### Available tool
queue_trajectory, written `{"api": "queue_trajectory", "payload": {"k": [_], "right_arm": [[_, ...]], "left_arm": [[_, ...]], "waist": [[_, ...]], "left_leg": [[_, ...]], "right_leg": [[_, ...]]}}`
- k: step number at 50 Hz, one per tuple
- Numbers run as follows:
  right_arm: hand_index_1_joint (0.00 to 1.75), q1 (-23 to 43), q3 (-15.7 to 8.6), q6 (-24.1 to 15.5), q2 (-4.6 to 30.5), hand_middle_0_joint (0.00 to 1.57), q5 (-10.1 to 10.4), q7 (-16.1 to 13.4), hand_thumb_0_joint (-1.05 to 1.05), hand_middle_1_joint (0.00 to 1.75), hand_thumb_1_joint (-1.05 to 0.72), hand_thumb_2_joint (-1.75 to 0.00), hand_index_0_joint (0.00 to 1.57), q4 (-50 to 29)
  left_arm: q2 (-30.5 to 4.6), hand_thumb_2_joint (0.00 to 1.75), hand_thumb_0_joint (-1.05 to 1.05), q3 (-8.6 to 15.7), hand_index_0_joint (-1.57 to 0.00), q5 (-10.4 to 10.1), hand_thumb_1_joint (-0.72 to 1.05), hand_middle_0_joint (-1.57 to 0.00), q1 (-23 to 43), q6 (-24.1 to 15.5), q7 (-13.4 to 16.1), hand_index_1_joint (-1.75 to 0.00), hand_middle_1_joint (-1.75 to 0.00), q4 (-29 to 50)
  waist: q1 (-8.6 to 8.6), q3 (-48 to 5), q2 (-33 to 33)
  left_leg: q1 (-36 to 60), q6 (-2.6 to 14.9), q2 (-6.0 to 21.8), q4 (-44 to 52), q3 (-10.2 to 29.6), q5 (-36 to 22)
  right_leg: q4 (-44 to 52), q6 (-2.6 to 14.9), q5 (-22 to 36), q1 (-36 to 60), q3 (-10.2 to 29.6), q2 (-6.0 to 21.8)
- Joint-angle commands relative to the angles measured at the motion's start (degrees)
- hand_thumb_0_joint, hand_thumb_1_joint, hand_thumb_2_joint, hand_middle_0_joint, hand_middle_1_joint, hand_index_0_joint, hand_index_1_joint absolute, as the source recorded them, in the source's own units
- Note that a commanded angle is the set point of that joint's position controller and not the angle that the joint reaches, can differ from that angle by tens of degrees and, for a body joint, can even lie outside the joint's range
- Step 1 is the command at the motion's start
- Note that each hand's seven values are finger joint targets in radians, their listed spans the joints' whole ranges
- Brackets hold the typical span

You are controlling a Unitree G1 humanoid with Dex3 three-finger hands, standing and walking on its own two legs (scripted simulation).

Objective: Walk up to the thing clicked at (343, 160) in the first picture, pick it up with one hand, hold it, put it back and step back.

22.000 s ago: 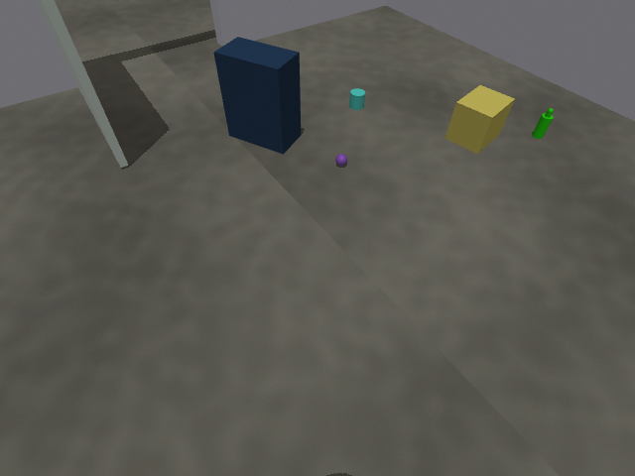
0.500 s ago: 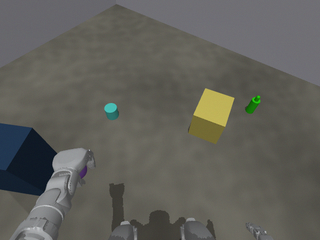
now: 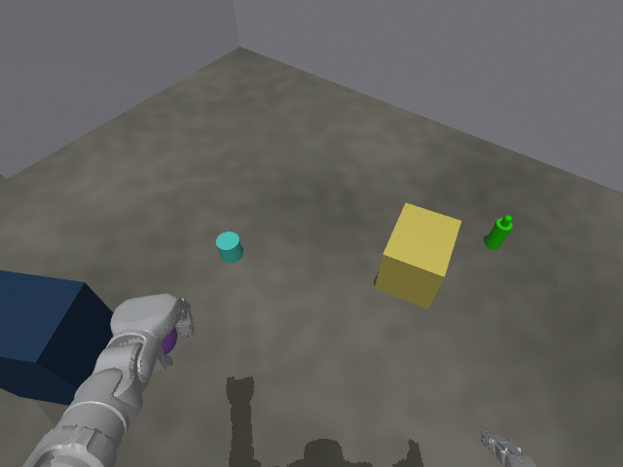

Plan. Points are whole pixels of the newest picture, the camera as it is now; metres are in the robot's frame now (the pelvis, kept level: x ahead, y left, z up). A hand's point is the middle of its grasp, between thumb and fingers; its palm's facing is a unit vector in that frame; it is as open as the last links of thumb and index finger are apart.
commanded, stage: hold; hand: left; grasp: from above
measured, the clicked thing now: (157, 337) +0.33 +0.24 -0.09
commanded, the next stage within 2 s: crouch in 1.66 s
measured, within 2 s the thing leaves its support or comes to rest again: neither
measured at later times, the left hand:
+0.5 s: hand (156, 341) +0.30 +0.22 -0.04, palm faces -0.46 -0.06 -0.89, open 6.6 cm
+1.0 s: hand (153, 340) +0.29 +0.21 -0.02, palm faces -0.44 -0.06 -0.89, open 6.7 cm
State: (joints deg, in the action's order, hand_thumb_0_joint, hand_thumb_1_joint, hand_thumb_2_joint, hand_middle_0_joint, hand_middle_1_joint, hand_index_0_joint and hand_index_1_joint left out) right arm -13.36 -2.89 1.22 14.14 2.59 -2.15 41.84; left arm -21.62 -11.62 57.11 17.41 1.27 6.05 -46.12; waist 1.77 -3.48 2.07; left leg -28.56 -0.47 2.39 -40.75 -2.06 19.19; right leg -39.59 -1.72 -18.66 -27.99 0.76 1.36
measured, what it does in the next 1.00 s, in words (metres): stands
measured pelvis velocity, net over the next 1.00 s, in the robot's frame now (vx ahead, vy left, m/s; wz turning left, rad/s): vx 0.00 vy -0.01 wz -0.01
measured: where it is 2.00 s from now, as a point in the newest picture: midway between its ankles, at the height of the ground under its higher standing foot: outside the picture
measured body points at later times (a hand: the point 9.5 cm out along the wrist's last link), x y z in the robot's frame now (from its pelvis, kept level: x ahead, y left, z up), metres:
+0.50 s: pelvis +0.00 +0.00 +0.01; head +0.03 -0.02 +0.46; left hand +0.32 +0.22 +0.01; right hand +0.13 -0.26 -0.11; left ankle +0.01 +0.12 -0.72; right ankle +0.01 -0.14 -0.72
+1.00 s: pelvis +0.00 -0.01 +0.02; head +0.02 -0.03 +0.47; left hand +0.31 +0.21 +0.03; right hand +0.14 -0.26 -0.10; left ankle +0.01 +0.12 -0.72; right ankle +0.01 -0.14 -0.72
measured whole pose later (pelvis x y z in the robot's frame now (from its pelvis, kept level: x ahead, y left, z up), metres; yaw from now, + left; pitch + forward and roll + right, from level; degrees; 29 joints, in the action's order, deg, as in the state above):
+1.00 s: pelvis +0.00 -0.01 +0.02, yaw -1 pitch +2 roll +0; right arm -10.9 -2.1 4.2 14.4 4.0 -3.0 38.8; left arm -22.7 -11.9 56.4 13.0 1.0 -1.8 -34.5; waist -0.7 -0.8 3.2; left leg -17.0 -1.0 2.3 -29.3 -2.8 14.2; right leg -30.2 -1.1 -14.6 -17.7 1.3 1.2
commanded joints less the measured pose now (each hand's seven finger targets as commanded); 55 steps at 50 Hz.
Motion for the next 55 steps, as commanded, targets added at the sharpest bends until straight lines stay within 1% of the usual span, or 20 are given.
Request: {"api": "queue_trajectory", "payload": {"k": [1, 3, 9, 11, 14, 17, 19, 20, 22, 30, 35, 39, 40, 41, 44, 46, 47, 49, 52, 55], "right_arm": [[0.3, 0.67, -2.59, -1.78, 8.31, 0.2, 0.21, -0.61, 0.0, 0.3, -0.9, -0.9, 0.2, -6.46], [0.3, 0.95, -2.65, -1.6, 8.44, 0.2, 0.29, -0.65, 0.0, 0.3, -0.9, -0.9, 0.2, -6.76], [0.3, 1.11, -2.74, -0.86, 8.28, 0.2, 0.5, -0.75, 0.0, 0.3, -0.9, -0.9, 0.2, -7.41], [0.3, 1.53, -2.64, -0.57, 8.2, 0.2, 0.49, -0.75, 0.0, 0.3, -0.9, -0.9, 0.2, -7.67], [0.3, 2.28, -2.51, -0.34, 8.11, 0.2, 0.61, -0.75, 0.0, 0.3, -0.9, -0.9, 0.2, -8.37], [0.3, 2.96, -2.34, -0.15, 8.24, 0.2, 0.7, -0.85, 0.0, 0.3, -0.89, -0.9, 0.2, -8.88], [0.3, 3.82, -2.3, -0.04, 8.07, 0.2, 0.78, -0.87, 0.0, 0.3, -0.9, -0.9, 0.2, -9.39], [0.3, 3.82, -2.24, -0.02, 8.16, 0.2, 0.79, -0.86, 0.0, 0.3, -0.9, -0.9, 0.2, -9.41], [0.3, 3.95, -2.2, 0.1, 8.12, 0.2, 0.76, -0.95, 0.0, 0.3, -0.9, -0.9, 0.2, -9.58], [0.3, 4.89, -1.92, 0.29, 7.62, 0.2, 1.0, -1.15, 0.0, 0.3, -0.9, -0.9, 0.2, -9.85], [0.3, 5.82, -1.73, 0.3, 7.74, 0.2, 1.14, -1.22, 0.0, 0.3, -0.9, -0.9, 0.2, -10.01], [0.3, 5.77, -1.74, 0.34, 7.87, 0.2, 1.22, -1.37, 0.0, 0.3, -0.9, -0.9, 0.2, -10.04], [0.3, 5.96, -1.76, 0.32, 7.78, 0.2, 1.32, -1.39, 0.0, 0.3, -0.9, -0.9, 0.2, -10.28], [0.3, 6.06, -1.8, 0.37, 7.91, 0.2, 1.28, -1.44, 0.0, 0.3, -0.9, -0.9, 0.2, -10.08], [0.3, 6.4, -1.54, 0.36, 7.76, 0.2, 1.34, -1.47, 0.0, 0.3, -0.9, -0.9, 0.2, -10.5], [0.3, 6.87, -1.41, 0.34, 7.55, 0.2, 1.3, -1.48, 0.0, 0.3, -0.9, -0.9, 0.2, -10.51], [0.3, 6.97, -1.41, 0.27, 7.45, 0.2, 1.42, -1.47, 0.0, 0.3, -0.9, -0.9, 0.2, -10.91], [0.3, 7.54, -1.36, 0.35, 7.41, 0.2, 1.49, -1.52, 0.0, 0.3, -0.9, -0.9, 0.2, -11.0], [0.3, 7.79, -1.4, 0.51, 7.37, 0.2, 1.47, -1.53, 0.0, 0.3, -0.9, -0.9, 0.2, -11.22], [0.3, 7.43, -1.24, 0.65, 7.23, 0.2, 1.47, -1.71, 0.0, 0.3, -0.9, -0.9, 0.2, -10.86]], "left_arm": [[-11.15, 0.6, 0.0, 4.52, -0.93, 0.32, 0.52, -0.9, 17.01, -0.47, 1.05, -0.57, -0.6, 10.19], [-12.73, 0.61, 0.0, 5.36, -0.94, 0.19, 0.54, -0.91, 18.01, -0.6, 0.57, -0.58, -0.6, 12.9], [-11.47, 0.58, 0.0, 4.66, -0.95, 0.23, 0.56, -0.92, 16.17, -0.61, -1.22, -0.56, -0.59, 13.36], [-12.87, 0.58, 0.0, 5.34, -0.95, 0.46, 0.57, -0.91, 17.99, -0.69, -1.48, -0.57, -0.61, 15.74], [-11.54, 0.58, 0.0, 4.71, -0.97, 0.25, 0.6, -0.93, 16.27, -0.39, -2.07, -0.59, -0.64, 15.25], [-12.87, 0.58, 0.0, 5.6, -0.97, -0.05, 0.6, -0.93, 15.88, -0.52, -2.8, -0.57, -0.61, 16.83], [-11.94, 0.59, 0.0, 5.0, -0.98, 0.05, 0.61, -0.94, 14.25, -0.35, -3.27, -0.59, -0.62, 16.1], [-11.68, 0.59, 0.0, 4.75, -0.97, 0.04, 0.6, -0.93, 14.36, -0.34, -3.39, -0.58, -0.61, 16.5], [-13.49, 0.6, 0.0, 6.11, -0.97, -0.23, 0.6, -0.94, 16.08, -0.53, -3.38, -0.59, -0.62, 18.47], [-12.98, 0.62, 0.0, 5.84, -0.96, 0.18, 0.59, -0.92, 15.83, -0.71, -3.77, -0.62, -0.66, 20.85], [-12.78, 0.61, 0.0, 5.59, -0.95, -0.34, 0.58, -0.91, 14.86, -0.43, -4.37, -0.62, -0.66, 21.0], [-12.59, 0.6, 0.0, 5.38, -0.94, -0.27, 0.56, -0.9, 14.01, -0.55, -5.14, -0.6, -0.64, 21.34], [-12.77, 0.61, 0.0, 5.5, -0.94, -0.48, 0.56, -0.91, 15.1, -0.65, -5.23, -0.61, -0.64, 23.27], [-13.17, 0.64, 0.0, 6.21, -0.94, -0.65, 0.56, -0.91, 13.8, -0.59, -5.23, -0.62, -0.65, 21.0], [-13.46, 0.61, 0.0, 6.23, -0.94, -0.69, 0.56, -0.9, 15.27, -0.67, -5.26, -0.61, -0.65, 22.61], [-12.84, 0.59, 0.0, 6.03, -0.92, -0.61, 0.53, -0.88, 13.04, -0.52, -5.42, -0.61, -0.64, 20.94], [-12.96, 0.6, 0.0, 5.85, -0.92, -0.62, 0.54, -0.89, 15.08, -0.78, -5.67, -0.6, -0.64, 24.01], [-13.13, 0.59, 0.0, 6.17, -0.92, -0.57, 0.54, -0.88, 12.96, -0.59, -6.1, -0.61, -0.65, 23.25], [-12.43, 0.58, 0.0, 5.52, -0.92, -0.72, 0.53, -0.88, 11.99, -0.51, -6.69, -0.6, -0.63, 23.64], [-13.73, 0.6, 0.0, 6.74, -0.9, -0.57, 0.5, -0.87, 13.19, -0.94, -6.72, -0.59, -0.62, 23.71]], "waist": [[0.16, -14.36, -1.03], [-0.71, -16.34, -0.25], [-0.48, -15.26, -1.2], [-0.94, -15.48, 0.02], [-0.78, -13.73, -1.11], [-1.35, -13.63, -0.51], [-1.57, -12.41, -1.31], [-1.04, -12.62, -2.02], [-1.36, -13.54, -1.76], [-1.81, -13.7, -1.44], [-1.88, -11.75, -0.93], [-1.73, -13.04, -1.22], [-2.2, -13.19, -0.57], [-2.06, -12.4, -0.86], [-2.07, -11.93, -0.77], [-2.37, -10.8, -1.63], [-2.39, -11.67, -1.32], [-2.78, -11.11, -1.34], [-2.37, -11.16, -1.96], [-2.3, -11.35, -1.91]], "left_leg": [[10.57, 0.5, -3.03, 6.39, 0.35, -14.02], [11.93, 0.42, -3.08, 6.76, 0.3, -16.03], [13.77, 0.56, -2.83, 7.74, 0.06, -19.17], [14.2, 0.51, -2.86, 8.25, -0.13, -18.91], [14.29, 0.77, -2.98, 9.12, -0.39, -17.33], [14.6, 0.78, -2.94, 10.14, -0.56, -15.98], [14.85, 0.82, -2.9, 10.81, -0.47, -15.31], [15.02, 0.97, -2.82, 10.84, -0.42, -15.28], [15.36, 1.11, -3.02, 10.94, -0.53, -15.8], [16.91, 1.18, -3.23, 11.88, -0.84, -16.37], [17.14, 0.96, -2.82, 13.47, -0.61, -14.03], [18.65, 1.04, -2.69, 13.52, -0.54, -16.99], [19.07, 0.97, -2.69, 13.71, -0.62, -17.31], [18.92, 0.95, -2.69, 13.81, -0.64, -17.28], [18.86, 1.03, -2.77, 14.27, -0.73, -15.93], [18.44, 1.1, -2.93, 14.62, -0.79, -15.05], [18.85, 1.2, -2.99, 14.61, -0.86, -15.21], [18.99, 1.18, -3.06, 14.83, -0.99, -15.26], [19.42, 1.35, -3.09, 14.96, -0.89, -15.74], [19.79, 1.41, -3.12, 14.82, -0.95, -16.25]], "right_leg": [[6.76, 2.0, 12.45, 6.47, -0.42, -2.87], [6.79, 1.97, 14.16, 8.26, -0.47, -2.86], [7.46, 2.02, 17.12, 9.21, -0.56, -3.09], [8.03, 2.06, 16.86, 9.85, -0.41, -3.01], [9.01, 1.94, 15.82, 9.58, -0.23, -2.87], [9.75, 2.07, 14.05, 10.43, -0.32, -2.81], [10.33, 2.08, 13.13, 10.36, -0.47, -2.85], [10.39, 1.98, 13.28, 10.39, -0.48, -2.82], [10.84, 1.76, 14.0, 11.27, -0.42, -2.64], [11.92, 1.65, 14.65, 12.17, -0.1, -2.45], [12.86, 2.06, 11.63, 11.96, -0.47, -2.77], [12.58, 2.02, 14.41, 12.97, -0.52, -2.85], [12.64, 2.09, 14.66, 13.3, -0.56, -2.82], [12.98, 2.04, 14.48, 13.23, -0.7, -2.83], [13.65, 1.98, 13.39, 13.09, -0.52, -2.71], [14.25, 1.93, 12.46, 13.18, -0.46, -2.56], [14.25, 1.84, 12.87, 13.28, -0.24, -2.47], [14.61, 1.86, 12.71, 13.55, -0.26, -2.43], [14.73, 1.74, 13.52, 13.78, -0.22, -2.28], [14.79, 1.62, 14.15, 14.05, -0.21, -2.23]]}}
